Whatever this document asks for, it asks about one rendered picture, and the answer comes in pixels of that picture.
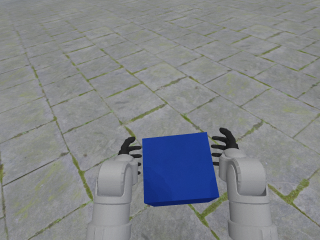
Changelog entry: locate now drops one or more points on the robot right forearm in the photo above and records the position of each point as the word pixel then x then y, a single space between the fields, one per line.
pixel 248 195

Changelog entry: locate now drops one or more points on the robot left hand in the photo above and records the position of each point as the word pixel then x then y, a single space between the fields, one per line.
pixel 125 149

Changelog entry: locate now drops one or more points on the robot right hand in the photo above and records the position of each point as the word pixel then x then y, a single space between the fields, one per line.
pixel 229 140

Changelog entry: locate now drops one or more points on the robot left forearm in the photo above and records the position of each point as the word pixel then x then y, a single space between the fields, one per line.
pixel 112 196

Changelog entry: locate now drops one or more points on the carton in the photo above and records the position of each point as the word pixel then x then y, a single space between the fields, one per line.
pixel 178 170

